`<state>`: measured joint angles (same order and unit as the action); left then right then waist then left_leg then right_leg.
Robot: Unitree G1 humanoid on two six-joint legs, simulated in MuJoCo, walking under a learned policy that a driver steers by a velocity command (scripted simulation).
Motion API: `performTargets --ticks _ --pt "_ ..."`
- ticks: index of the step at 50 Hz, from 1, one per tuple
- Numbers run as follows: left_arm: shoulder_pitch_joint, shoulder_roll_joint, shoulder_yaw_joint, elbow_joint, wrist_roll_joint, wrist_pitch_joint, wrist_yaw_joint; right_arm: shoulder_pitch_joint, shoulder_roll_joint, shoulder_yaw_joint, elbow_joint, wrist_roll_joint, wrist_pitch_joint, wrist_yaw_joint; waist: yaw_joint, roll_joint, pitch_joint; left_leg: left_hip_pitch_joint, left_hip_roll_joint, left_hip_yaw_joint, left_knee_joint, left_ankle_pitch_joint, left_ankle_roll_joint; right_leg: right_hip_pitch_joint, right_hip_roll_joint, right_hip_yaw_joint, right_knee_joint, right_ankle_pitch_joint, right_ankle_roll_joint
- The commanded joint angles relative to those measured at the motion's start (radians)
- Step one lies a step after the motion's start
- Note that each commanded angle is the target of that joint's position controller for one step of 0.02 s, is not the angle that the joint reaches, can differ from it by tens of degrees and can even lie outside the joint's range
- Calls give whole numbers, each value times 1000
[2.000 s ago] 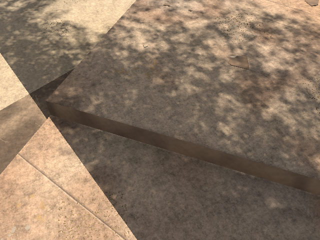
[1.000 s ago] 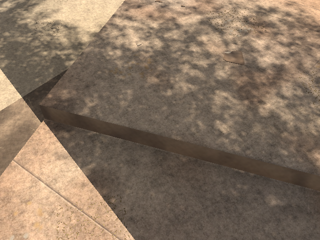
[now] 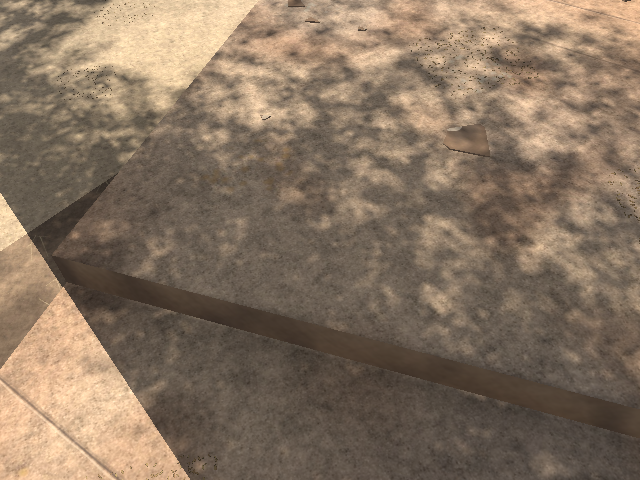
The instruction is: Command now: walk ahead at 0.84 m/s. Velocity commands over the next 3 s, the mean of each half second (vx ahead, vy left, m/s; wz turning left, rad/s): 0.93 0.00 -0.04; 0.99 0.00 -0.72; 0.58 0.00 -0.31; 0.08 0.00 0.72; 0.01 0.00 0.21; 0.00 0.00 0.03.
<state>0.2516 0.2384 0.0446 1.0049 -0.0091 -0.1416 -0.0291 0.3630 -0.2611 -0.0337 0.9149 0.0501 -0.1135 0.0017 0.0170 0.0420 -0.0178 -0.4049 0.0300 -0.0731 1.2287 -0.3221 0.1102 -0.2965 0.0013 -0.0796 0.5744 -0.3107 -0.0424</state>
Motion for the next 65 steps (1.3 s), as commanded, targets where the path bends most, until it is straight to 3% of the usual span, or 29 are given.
performTargets --ticks 1,5,15,17,19,20,21,22,23,25,28,33,35,38,40,42,43,44,45,46,47,48,50,52,53,57,59,62,65 --pt "74 80 -6 -10 22 9 -13 -102 -41 -5 -135 -21 -23 16 -6 -113 74 -465 132 -33 63 165 19 246 -261 450 -404 -223 -127" --pt "138 88 -12 8 10 7 4 -149 -39 -7 -148 -31 21 14 -21 -83 157 -512 145 14 -50 278 -51 161 -214 291 -495 -32 -143" --pt "303 132 -16 -3 -2 23 51 -546 -22 3 -320 -8 -31 73 32 -109 189 -284 -4 157 -712 490 -31 386 -212 49 -516 642 -103" --pt "305 177 -1 -3 29 37 54 -494 -80 -19 -339 -4 -23 68 -37 -199 93 -180 -77 195 -692 350 1 511 -246 49 -343 1143 -91" --pt "241 207 9 -15 56 68 60 -115 -175 -63 -247 7 1 41 -244 -269 -122 230 -97 184 -676 284 60 456 -251 27 100 1417 -66" --pt "222 157 -9 -58 64 66 62 122 -234 -76 -178 -5 21 20 -305 -187 -294 662 78 -38 -561 125 87 131 -209 55 435 1083 -64" --pt "406 -76 -64 -69 28 31 26 162 -282 -88 -141 -37 5 33 -132 248 -474 1011 336 -638 -736 -406 273 -316 28 174 827 -42 -26" --pt "289 75 -31 -69 -37 -8 19 191 -164 -68 -116 -50 1 28 -209 208 -455 972 311 -782 -936 -505 203 -387 10 276 907 -125 -74" --pt "133 129 -12 -130 -80 -15 22 105 -120 -54 -115 -60 -6 24 -192 155 -235 811 302 -592 -955 -350 146 -470 -38 239 929 -77 -85" --pt "32 87 -15 -165 -52 -6 32 -46 -81 -44 -110 -75 -28 32 -93 -97 -54 441 255 -348 -1010 -44 106 -394 -123 226 827 34 -76" --pt "132 28 -12 -152 -48 65 34 -138 -28 -31 -73 -60 -36 40 19 -1 31 206 217 -110 -1092 73 79 -304 -201 232 786 52 -50" --pt "49 -32 -25 -193 -44 130 46 -16 -14 -16 10 -68 -13 31 -6 41 159 258 245 76 -1062 225 67 -736 -164 184 1230 48 -5" --pt "-34 -37 -39 -257 -60 136 39 20 35 20 37 -64 18 29 12 3 251 327 247 121 -992 307 48 -1027 -133 201 1466 -50 -16" --pt "-329 -56 -87 -450 -25 90 -8 115 -26 32 48 -87 39 -10 -31 -83 251 385 201 217 -981 445 -32 -1152 -129 64 1253 -47 -20" --pt "-326 -22 -94 -508 -13 84 -45 34 -120 24 -4 -85 32 -55 19 -110 142 221 177 340 -1067 666 -53 -737 -138 -67 901 26 -28" --pt "-210 60 -44 -496 -35 86 -44 3 -183 22 -65 -70 -3 -81 107 21 -131 154 188 350 -895 1862 -47 -106 55 -216 842 147 -87" --pt "-32 111 -6 -470 -29 85 -35 -48 -351 -26 -83 -74 6 -77 230 181 -191 231 228 327 -676 2147 -28 3 65 -173 734 20 -108" --pt "203 213 39 -415 -22 94 -29 -117 -390 -49 -124 -71 30 -64 316 240 -279 316 253 280 -396 2251 -12 142 122 -114 582 -110 -146" --pt "300 313 74 -365 -17 88 -28 -165 -280 -33 -169 -46 36 -49 321 76 -211 169 102 246 55 1364 -58 279 92 150 249 -14 -222" --pt "208 358 69 -342 11 89 -10 -60 -22 32 -249 -66 -17 0 56 -488 -281 -236 -133 38 399 1 -72 458 -141 853 -78 -137 -382" --pt "245 243 50 -357 21 75 -6 -116 -91 22 -306 -68 -75 31 104 -410 -390 -302 -120 -172 490 59 31 519 -183 1180 -327 -452 -353" --pt "287 167 36 -315 23 54 -13 -231 -98 7 -337 -31 -91 39 101 -247 -134 -455 -119 -138 526 64 52 395 -191 1152 -368 -453 -303" --pt "220 -9 -22 -255 14 34 -38 -309 27 38 -365 -55 -75 44 -19 83 96 -506 -75 -80 713 -16 51 21 -121 874 -229 -219 -256" --pt "141 11 -18 -254 -5 43 -31 -193 91 70 -394 -67 -32 56 -134 24 83 -554 -27 -42 770 -28 22 -102 -23 605 -186 -63 -254" --pt "62 28 -19 -278 -20 51 -23 -172 55 72 -396 -70 -17 54 -166 49 98 -493 1 -8 551 -15 -2 -205 24 494 -243 -101 -245" --pt "88 57 -10 -282 -26 45 39 -420 -9 54 -468 -100 -28 0 -55 44 110 -111 -11 149 -225 325 -111 -332 129 280 -317 304 -169" --pt "166 131 16 -254 -19 71 56 -458 14 48 -493 -68 -34 -14 2 -99 32 49 -88 189 -542 498 -170 -212 107 277 -289 423 -152" --pt "256 144 29 -222 -16 91 71 -465 -92 -13 -483 -15 -25 -11 43 -232 -41 -1 -131 139 -802 575 -155 248 21 344 -184 668 -87" --pt "100 135 35 -278 26 89 70 -75 -147 -46 -329 -46 -46 10 -133 -224 -186 299 -38 98 -880 781 -65 341 14 281 262 781 6"
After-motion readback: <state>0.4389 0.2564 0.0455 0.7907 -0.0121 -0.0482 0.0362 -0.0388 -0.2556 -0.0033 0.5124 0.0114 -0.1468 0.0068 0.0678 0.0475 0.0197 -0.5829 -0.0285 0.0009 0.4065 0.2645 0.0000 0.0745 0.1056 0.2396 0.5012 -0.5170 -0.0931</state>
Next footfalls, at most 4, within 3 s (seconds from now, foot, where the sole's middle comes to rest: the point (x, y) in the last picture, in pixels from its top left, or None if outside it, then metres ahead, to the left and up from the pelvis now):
0.38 left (302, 467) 0.54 0.11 -0.77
0.90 right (410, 288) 0.91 -0.13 -0.66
1.30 left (432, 156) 1.38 -0.23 -0.66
1.86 right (495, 163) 1.35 -0.40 -0.66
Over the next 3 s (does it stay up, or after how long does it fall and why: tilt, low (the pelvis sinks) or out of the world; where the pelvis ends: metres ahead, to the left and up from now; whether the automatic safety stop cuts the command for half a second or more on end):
stays up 1.30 -0.25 0.11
